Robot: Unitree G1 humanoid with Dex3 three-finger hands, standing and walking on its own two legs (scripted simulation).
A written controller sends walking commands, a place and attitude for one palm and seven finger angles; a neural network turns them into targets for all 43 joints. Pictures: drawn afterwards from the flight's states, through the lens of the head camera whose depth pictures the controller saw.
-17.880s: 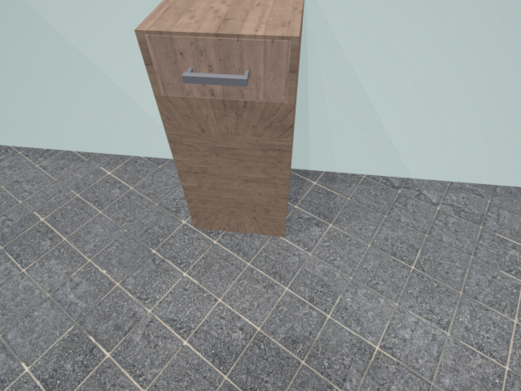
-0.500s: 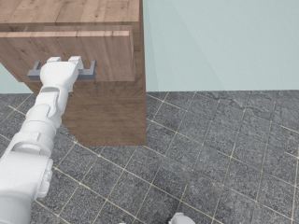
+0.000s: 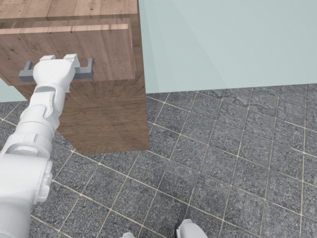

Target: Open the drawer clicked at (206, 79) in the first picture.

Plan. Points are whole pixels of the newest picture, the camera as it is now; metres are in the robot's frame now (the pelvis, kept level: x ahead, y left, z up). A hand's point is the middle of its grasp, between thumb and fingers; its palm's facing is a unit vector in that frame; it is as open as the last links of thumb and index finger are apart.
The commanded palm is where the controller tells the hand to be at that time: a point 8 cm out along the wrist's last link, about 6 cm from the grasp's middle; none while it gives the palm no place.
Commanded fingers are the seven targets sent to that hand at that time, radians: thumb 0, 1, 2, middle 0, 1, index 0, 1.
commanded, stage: pull the drawer open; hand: left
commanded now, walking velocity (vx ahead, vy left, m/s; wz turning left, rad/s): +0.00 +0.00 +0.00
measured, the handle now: (58, 68) +0.55 +0.23 +0.08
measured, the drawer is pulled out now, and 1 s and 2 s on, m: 0.04 0.08 0.16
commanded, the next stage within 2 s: none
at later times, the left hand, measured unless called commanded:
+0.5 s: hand (63, 92) +0.49 +0.22 +0.05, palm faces -0.03 +0.01 -1.00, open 5.6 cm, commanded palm +0.47 +0.21 +0.10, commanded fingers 0.00 0.90 0.90 -0.40 -1.35 -0.40 -1.35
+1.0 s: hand (62, 102) +0.45 +0.22 +0.05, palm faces -0.01 -0.02 -1.00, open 5.6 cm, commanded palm +0.40 +0.22 +0.10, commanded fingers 0.00 0.90 0.90 -0.40 -1.35 -0.40 -1.35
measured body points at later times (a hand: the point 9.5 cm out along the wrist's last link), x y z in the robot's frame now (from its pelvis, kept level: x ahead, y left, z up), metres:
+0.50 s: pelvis +0.03 +0.00 +0.01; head +0.12 -0.01 +0.45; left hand +0.48 +0.22 +0.11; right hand +0.14 -0.26 -0.13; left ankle -0.02 +0.10 -0.70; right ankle +0.04 -0.13 -0.70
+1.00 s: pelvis +0.03 -0.01 +0.01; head +0.10 -0.03 +0.46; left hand +0.45 +0.22 +0.11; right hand +0.07 -0.29 -0.12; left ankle -0.02 +0.10 -0.70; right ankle +0.04 -0.13 -0.70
